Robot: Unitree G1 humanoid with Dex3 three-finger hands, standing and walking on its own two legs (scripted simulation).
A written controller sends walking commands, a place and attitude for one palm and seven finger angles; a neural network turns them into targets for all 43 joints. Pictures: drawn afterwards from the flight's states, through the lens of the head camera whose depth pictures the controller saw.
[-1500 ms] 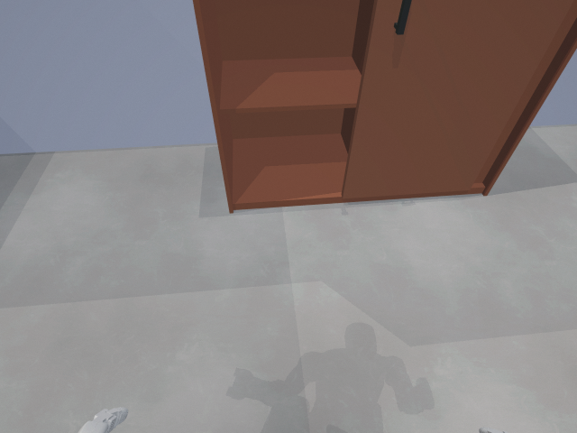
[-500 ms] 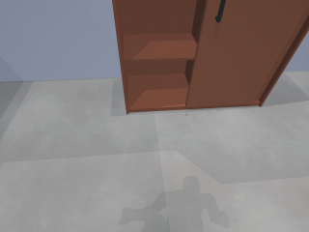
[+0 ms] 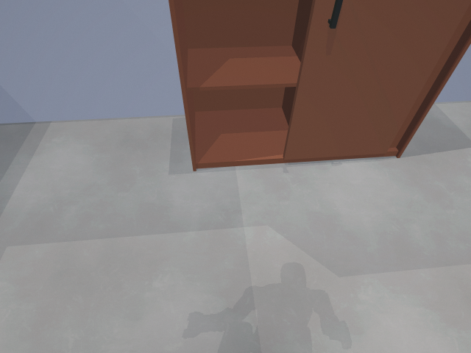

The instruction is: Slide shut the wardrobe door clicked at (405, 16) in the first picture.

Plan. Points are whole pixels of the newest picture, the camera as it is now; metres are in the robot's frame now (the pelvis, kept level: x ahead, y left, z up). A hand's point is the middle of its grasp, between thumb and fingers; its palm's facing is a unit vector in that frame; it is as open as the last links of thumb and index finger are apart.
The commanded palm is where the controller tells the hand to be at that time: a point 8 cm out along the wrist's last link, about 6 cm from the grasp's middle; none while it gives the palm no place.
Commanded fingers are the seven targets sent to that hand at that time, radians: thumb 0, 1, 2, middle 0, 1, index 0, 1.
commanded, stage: walk to a spot facing it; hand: right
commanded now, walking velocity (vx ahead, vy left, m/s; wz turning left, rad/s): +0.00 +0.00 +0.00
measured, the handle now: (336, 1) +1.26 -0.31 +0.13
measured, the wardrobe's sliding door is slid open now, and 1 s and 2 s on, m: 0.53 0.53 0.53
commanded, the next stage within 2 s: turn to face it in 1.40 s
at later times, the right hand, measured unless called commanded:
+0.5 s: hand out of the picture +0.03 -0.28 -0.21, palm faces +0.22 +0.96 -0.18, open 7.4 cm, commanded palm none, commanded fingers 0.00 -0.90 -0.90 0.20 0.30 0.20 0.30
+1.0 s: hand (392, 271) +0.35 -0.35 -0.17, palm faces +0.39 +0.90 -0.18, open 7.4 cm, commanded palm none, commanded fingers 0.00 -0.90 -0.90 0.20 0.30 0.20 0.30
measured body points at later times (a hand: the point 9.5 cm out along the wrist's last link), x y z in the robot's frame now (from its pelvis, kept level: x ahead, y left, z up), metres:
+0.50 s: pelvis +0.07 -0.08 -0.02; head +0.08 -0.12 +0.43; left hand +0.12 +0.17 -0.15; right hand +0.02 -0.33 -0.19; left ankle +0.03 +0.09 -0.68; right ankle +0.06 -0.14 -0.75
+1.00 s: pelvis +0.28 -0.14 -0.03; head +0.31 -0.14 +0.42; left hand +0.28 +0.10 -0.18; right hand +0.33 -0.40 -0.16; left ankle +0.43 -0.09 -0.75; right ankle +0.07 -0.14 -0.74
